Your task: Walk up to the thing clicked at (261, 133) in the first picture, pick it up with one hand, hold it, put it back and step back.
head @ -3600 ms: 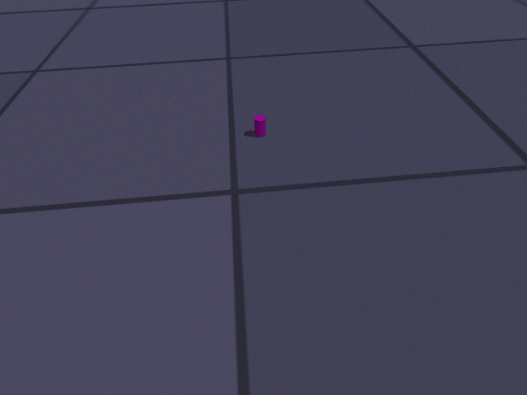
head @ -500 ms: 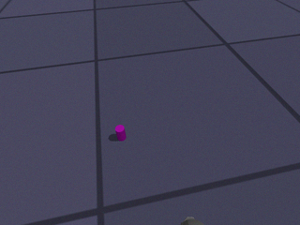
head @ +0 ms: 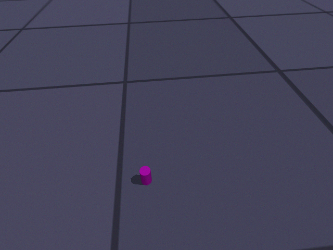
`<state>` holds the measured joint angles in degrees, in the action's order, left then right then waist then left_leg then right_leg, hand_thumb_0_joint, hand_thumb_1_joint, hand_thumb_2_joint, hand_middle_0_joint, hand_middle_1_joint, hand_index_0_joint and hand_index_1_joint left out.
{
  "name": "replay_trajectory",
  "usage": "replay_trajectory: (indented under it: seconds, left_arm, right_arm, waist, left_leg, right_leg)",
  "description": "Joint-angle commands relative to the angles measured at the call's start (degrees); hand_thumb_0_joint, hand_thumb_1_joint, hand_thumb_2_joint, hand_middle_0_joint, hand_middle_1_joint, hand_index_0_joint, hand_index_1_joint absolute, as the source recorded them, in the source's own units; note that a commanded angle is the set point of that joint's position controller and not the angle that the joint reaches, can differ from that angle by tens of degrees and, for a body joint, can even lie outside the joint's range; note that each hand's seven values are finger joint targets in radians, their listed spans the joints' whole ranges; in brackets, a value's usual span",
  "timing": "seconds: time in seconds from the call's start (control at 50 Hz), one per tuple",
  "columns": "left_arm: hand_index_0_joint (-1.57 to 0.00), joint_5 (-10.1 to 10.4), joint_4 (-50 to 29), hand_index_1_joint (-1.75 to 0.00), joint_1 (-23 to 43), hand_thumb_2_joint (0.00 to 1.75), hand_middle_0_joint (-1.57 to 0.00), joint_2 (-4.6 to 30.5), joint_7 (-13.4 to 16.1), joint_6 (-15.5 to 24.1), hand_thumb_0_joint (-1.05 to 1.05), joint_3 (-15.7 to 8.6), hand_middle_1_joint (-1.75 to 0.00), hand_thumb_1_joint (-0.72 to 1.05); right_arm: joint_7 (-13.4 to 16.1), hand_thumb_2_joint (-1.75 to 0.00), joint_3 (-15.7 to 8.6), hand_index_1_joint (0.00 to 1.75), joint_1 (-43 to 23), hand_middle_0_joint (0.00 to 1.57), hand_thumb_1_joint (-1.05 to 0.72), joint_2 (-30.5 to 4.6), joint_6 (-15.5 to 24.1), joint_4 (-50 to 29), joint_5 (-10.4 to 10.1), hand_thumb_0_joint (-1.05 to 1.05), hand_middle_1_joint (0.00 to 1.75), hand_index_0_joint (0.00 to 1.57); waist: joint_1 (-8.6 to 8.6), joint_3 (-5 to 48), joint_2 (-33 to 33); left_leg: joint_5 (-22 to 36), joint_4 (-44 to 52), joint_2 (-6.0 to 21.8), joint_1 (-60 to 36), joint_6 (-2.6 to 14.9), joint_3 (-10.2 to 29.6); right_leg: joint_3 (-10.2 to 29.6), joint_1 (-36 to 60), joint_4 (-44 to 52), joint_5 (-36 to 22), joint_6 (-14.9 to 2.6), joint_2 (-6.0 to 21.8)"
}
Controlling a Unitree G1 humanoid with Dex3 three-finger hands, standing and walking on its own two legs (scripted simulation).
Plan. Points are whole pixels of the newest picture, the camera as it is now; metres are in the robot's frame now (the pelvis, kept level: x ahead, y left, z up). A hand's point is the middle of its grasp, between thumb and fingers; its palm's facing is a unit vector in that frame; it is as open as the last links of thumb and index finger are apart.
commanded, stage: walk up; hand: left
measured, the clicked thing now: (145, 175) +0.73 +0.19 -0.70
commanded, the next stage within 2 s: none
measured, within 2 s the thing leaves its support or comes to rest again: neither
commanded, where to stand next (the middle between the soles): +0.36 +0.00 m, yaw -3 degrees
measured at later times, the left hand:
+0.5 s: hand (88, 213) +0.27 +0.26 -0.13, palm faces -0.06 -0.91 -0.42, open 7.4 cm
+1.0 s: hand (89, 193) +0.35 +0.29 -0.16, palm faces -0.08 -0.92 -0.38, open 7.4 cm
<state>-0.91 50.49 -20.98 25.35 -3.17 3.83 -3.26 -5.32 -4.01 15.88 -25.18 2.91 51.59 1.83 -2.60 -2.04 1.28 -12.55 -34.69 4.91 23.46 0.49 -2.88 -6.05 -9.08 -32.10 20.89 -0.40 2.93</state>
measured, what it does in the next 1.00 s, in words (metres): walks ahead: left foot, then right foot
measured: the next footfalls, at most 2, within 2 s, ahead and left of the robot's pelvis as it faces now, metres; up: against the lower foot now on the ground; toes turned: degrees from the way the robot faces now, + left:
left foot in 0.02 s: +0.14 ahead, +0.13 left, +0.00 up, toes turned +5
right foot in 0.42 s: +0.29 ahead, -0.14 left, +0.00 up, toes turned -6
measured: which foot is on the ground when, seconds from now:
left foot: up 0.00-0.00, down 0.02-0.44, up 0.46-0.76, down 0.78-1.00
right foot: down 0.00-0.02, up 0.04-0.40, down 0.42-0.80, up 0.82-1.00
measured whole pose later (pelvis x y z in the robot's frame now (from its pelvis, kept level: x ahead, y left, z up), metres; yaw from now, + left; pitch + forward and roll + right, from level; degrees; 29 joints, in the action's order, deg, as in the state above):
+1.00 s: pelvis +0.29 +0.02 -0.01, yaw -3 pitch -2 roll +0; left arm -0.4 54.6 -15.2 23.8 -0.5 1.6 -1.7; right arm -1.7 -1.4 12.3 -22.9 2.2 51.2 1.3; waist 0.1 -4.9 -1.3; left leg -15.9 -39.4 3.3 21.0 0.3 -3.7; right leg -1.6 -21.0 -44.0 22.7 -1.9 2.5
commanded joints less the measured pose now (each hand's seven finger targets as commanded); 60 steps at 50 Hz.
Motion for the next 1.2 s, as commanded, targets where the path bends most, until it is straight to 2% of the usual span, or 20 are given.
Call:
replay_trajectory:
  seconds: [0.0, 0.02, 0.04, 0.12, 0.24, 0.38, 0.4, 0.42, 0.44, 0.54, 0.62, 0.72, 0.74, 0.78, 0.8, 0.88, 0.98, 1.04, 1.12, 1.18]
  left_arm:
    - [-0.2, 0.1, -6.0, -0.3, 1.8, 0.9, -0.2, 7.1, 0.9, 1.6, 0.0, -1.0, -0.3, 0.9]
    - [-0.2, 0.9, -5.3, -0.3, 1.0, 0.9, -0.2, 7.6, 1.4, 1.1, 0.0, -1.2, -0.3, 0.9]
    - [-0.2, 0.5, -4.5, -0.3, 3.5, 0.9, -0.2, 12.7, 2.2, 0.8, 0.0, -2.1, -0.3, 0.9]
    - [-0.2, 1.3, -0.8, -0.3, -1.0, 0.9, -0.2, 12.1, 1.3, 0.5, 0.0, -2.2, -0.3, 0.9]
    - [-0.2, 0.3, -3.0, -0.3, 5.9, 0.9, -0.2, 9.5, -0.3, 0.0, 0.0, -2.4, -0.3, 0.9]
    - [-0.2, 0.4, -0.1, -0.3, -1.3, 0.9, -0.2, 10.4, 0.7, 1.7, 0.0, -3.8, -0.3, 0.9]
    - [-0.2, 0.0, 0.4, -0.3, -6.3, 0.9, -0.2, 13.3, 1.5, 2.3, 0.0, -5.0, -0.3, 0.9]
    - [-0.2, 0.0, -1.0, -0.3, -7.8, 0.9, -0.2, 18.7, 2.3, 2.7, 0.0, -6.1, -0.3, 0.9]
    - [-0.2, 0.7, -1.5, -0.3, -5.6, 0.9, -0.2, 20.0, 2.1, 2.3, 0.0, -5.8, -0.3, 0.9]
    - [-0.2, 1.1, -4.1, -0.3, 2.1, 0.9, -0.2, 14.0, 2.6, 2.4, 0.0, -3.7, -0.3, 0.9]
    - [-0.2, 0.2, -5.6, -0.3, 3.2, 0.9, -0.2, 14.9, 2.3, 2.4, 0.0, -3.9, -0.3, 0.9]
    - [-0.2, 0.5, -5.9, -0.3, 7.1, 0.9, -0.2, 11.3, 2.9, 0.4, 0.0, -1.2, -0.3, 0.9]
    - [-0.2, 0.8, -5.4, -0.3, 6.6, 0.9, -0.2, 8.8, 3.0, 0.0, 0.0, -0.2, -0.3, 0.9]
    - [-0.2, 1.0, -4.9, -0.3, 2.2, 0.9, -0.2, 7.9, 3.5, -1.0, 0.0, 0.1, -0.3, 0.9]
    - [-0.2, 0.7, -3.1, -0.3, 2.7, 0.9, -0.2, 11.9, 4.0, -1.3, 0.0, -1.0, -0.3, 0.9]
    - [-0.2, 1.0, 1.2, -0.3, -0.3, 0.9, -0.2, 10.6, 3.6, -1.2, 0.0, -1.2, -0.3, 0.9]
    - [-0.2, -0.1, 4.0, -0.3, -0.1, 0.9, -0.2, 8.6, 3.9, -0.9, 0.0, -1.7, -0.3, 0.9]
    - [-0.2, -0.3, 1.8, -0.3, 10.6, 0.9, -0.2, 15.0, 3.9, -0.5, 0.0, -2.1, -0.3, 0.9]
    - [-0.2, 0.8, 3.2, -0.3, 12.8, 0.9, -0.2, 8.9, 3.6, -0.8, 0.0, 0.2, -0.3, 0.9]
    - [-0.2, 1.0, 5.8, -0.3, 12.2, 0.9, -0.2, 9.4, 3.7, -0.9, 0.0, 0.0, -0.3, 0.9]
  right_arm:
    - [2.8, -0.9, -5.5, 0.3, 12.2, 0.2, -0.9, -16.6, 2.8, -1.4, 0.2, 0.0, 0.3, 0.2]
    - [3.2, -0.9, -5.9, 0.3, 11.3, 0.2, -0.9, -20.0, 3.1, -3.7, -0.3, 0.0, 0.3, 0.2]
    - [3.1, -0.9, -5.8, 0.3, 9.6, 0.2, -0.9, -19.6, 2.7, -3.7, -1.9, 0.0, 0.3, 0.2]
    - [3.7, -0.9, -3.3, 0.3, 2.5, 0.2, -0.9, -13.7, 3.1, -5.2, -1.8, 0.0, 0.3, 0.2]
    - [3.5, -0.9, -3.7, 0.3, 3.2, 0.2, -0.9, -14.6, 3.1, -6.6, -1.3, 0.0, 0.3, 0.2]
    - [3.3, -0.9, -2.3, 0.3, 1.9, 0.2, -0.9, -11.2, 1.5, -8.7, -1.6, 0.0, 0.3, 0.2]
    - [3.3, -0.9, -1.2, 0.3, 3.6, 0.2, -0.9, -8.4, 1.6, -9.0, -1.7, 0.0, 0.3, 0.2]
    - [3.2, -0.9, 0.0, 0.3, 5.0, 0.2, -0.9, -5.1, 1.4, -10.4, -1.8, 0.0, 0.3, 0.2]
    - [4.0, -0.9, -1.8, 0.3, 2.1, 0.2, -0.9, -11.3, 0.7, -9.2, -1.4, 0.0, 0.3, 0.2]
    - [2.9, -0.9, -2.2, 0.3, 5.4, 0.2, -0.9, -10.5, 0.0, -4.8, -1.6, 0.0, 0.3, 0.2]
    - [1.7, -0.9, -2.4, 0.3, 1.9, 0.2, -0.9, -9.1, -0.4, -5.4, -0.9, 0.0, 0.3, 0.2]
    - [3.7, -0.9, -2.3, 0.3, 3.9, 0.2, -0.9, -7.8, 0.6, -2.3, -1.0, 0.0, 0.3, 0.2]
    - [4.3, -0.9, -2.6, 0.3, 4.8, 0.2, -0.9, -9.3, 0.9, -1.8, -0.7, 0.0, 0.3, 0.2]
    - [4.6, -0.9, -4.3, 0.3, 4.5, 0.2, -0.9, -18.4, 1.3, -4.0, -0.7, 0.0, 0.3, 0.2]
    - [4.5, -0.9, -4.6, 0.3, 2.8, 0.2, -0.9, -18.7, 0.9, -3.6, -1.4, 0.0, 0.3, 0.2]
    - [5.2, -0.9, -2.6, 0.3, -3.4, 0.2, -0.9, -14.2, 0.7, -4.1, -1.0, 0.0, 0.3, 0.2]
    - [5.0, -0.9, -0.4, 0.3, -8.3, 0.2, -0.9, -10.4, -0.6, -4.6, -1.7, 0.0, 0.3, 0.2]
    - [5.5, -0.9, 0.4, 0.3, -7.1, 0.2, -0.9, -7.8, -1.2, -1.9, -2.6, 0.0, 0.3, 0.2]
    - [5.6, -0.9, 0.4, 0.3, -7.0, 0.2, -0.9, -10.1, 0.3, 2.3, -2.3, 0.0, 0.3, 0.2]
    - [5.5, -0.9, 1.3, 0.3, -9.5, 0.2, -0.9, -9.3, 0.3, 4.1, -2.6, 0.0, 0.3, 0.2]
  waist:
    - [8.89, 4.5, 15.6]
    - [8.12, 2.3, 15.5]
    - [7.44, -0.8, 6.9]
    - [3.03, -2.0, 7.6]
    - [4.54, -3.7, 7.6]
    - [-0.56, 3.0, -1.2]
    - [-3.34, 5.8, -10.7]
    - [-2.87, 6.3, -20.4]
    - [-3.05, 3.6, -13.5]
    - [1.91, -0.7, -10.9]
    - [1.25, -1.2, -11.4]
    - [4.74, 3.0, -5.7]
    - [5.38, 3.3, -0.9]
    - [4.69, 3.0, 10.1]
    - [4.74, 1.4, 7.2]
    - [1.88, 0.2, 10.6]
    - [-0.15, 3.1, 5.7]
    - [3.35, -0.1, -8.4]
    - [3.28, 4.4, -3.4]
    - [2.12, 6.3, -4.8]
  left_leg:
    - [-19.9, 14.3, 8.3, -28.3, 5.56, 18.0]
    - [-24.9, 23.9, 19.8, -27.7, 11.34, 40.9]
    - [-22.2, 22.5, 20.9, -21.0, 14.3, 39.8]
    - [-2.2, 19.4, 11.1, -14.6, 10.28, 14.2]
    - [-1.7, 20.8, 11.2, -12.1, 13.11, 9.0]
    - [4.7, -0.2, 5.6, -4.8, 7.69, 2.2]
    - [2.1, -15.0, 1.5, 0.7, 5.91, -1.4]
    - [-17.0, -27.9, -5.3, 13.0, 2.74, -2.1]
    - [-20.2, -31.9, -3.4, 15.1, 2.31, 3.4]
    - [-9.7, -22.7, 1.0, 7.8, 0.99, 4.7]
    - [-6.2, -11.2, 0.9, 3.0, -0.06, 1.7]
    - [3.5, 1.6, -4.0, -15.9, 0.19, -1.9]
    - [1.4, 6.1, -1.6, -18.1, 1.24, 1.9]
    - [-13.2, 19.6, 18.9, -16.0, 12.34, 32.8]
    - [-14.8, 18.7, 19.1, -12.6, 15.07, 33.3]
    - [-0.6, 13.0, 10.9, -7.3, 10.95, 15.5]
    - [-1.6, 3.9, 7.6, 1.1, 6.8, 8.9]
    - [-13.9, -6.5, -2.7, -3.6, 0.78, 1.8]
    - [5.3, 5.6, 4.2, -10.9, 3.33, 9.0]
    - [12.5, 3.7, 3.2, -10.1, 2.99, 6.3]
  right_leg:
    - [0.9, -25.1, -23.8, -2.6, -3.8, 2.0]
    - [2.9, -34.8, -32.2, 8.3, -2.25, -5.1]
    - [9.8, -33.3, -35.5, 7.9, -2.74, -0.8]
    - [10.0, -25.7, -27.5, -2.6, -1.67, 3.5]
    - [5.4, -21.9, -13.4, -6.2, 0.17, 4.2]
    - [2.1, 4.9, 2.8, -10.6, -1.56, -2.1]
    - [9.4, 12.2, 7.6, -3.4, -3.4, 2.8]
    - [36.2, 16.6, 15.3, 2.9, -8.97, 18.6]
    - [44.9, 11.1, 17.1, 5.3, -15.83, 23.4]
    - [18.3, -1.9, 14.2, -10.1, -12.16, 12.5]
    - [15.0, -7.4, 14.7, -2.7, -12.9, 12.3]
    - [8.1, -17.1, -0.8, -12.1, -8.14, 8.3]
    - [5.6, -19.5, -6.2, -7.9, -5.71, 5.6]
    - [4.2, -26.4, -23.8, 12.5, -1.53, -2.9]
    - [7.8, -24.3, -27.9, 13.3, -1.65, -0.7]
    - [6.8, -17.8, -19.1, 5.5, -1.55, 1.9]
    - [3.8, -1.6, -0.3, -5.9, -1.83, -1.5]
    - [26.4, -14.2, 11.5, -0.3, -10.32, 14.2]
    - [10.3, -9.7, 1.1, -15.7, -2.62, 3.8]
    - [10.6, -2.5, 3.2, -20.2, -2.95, 4.5]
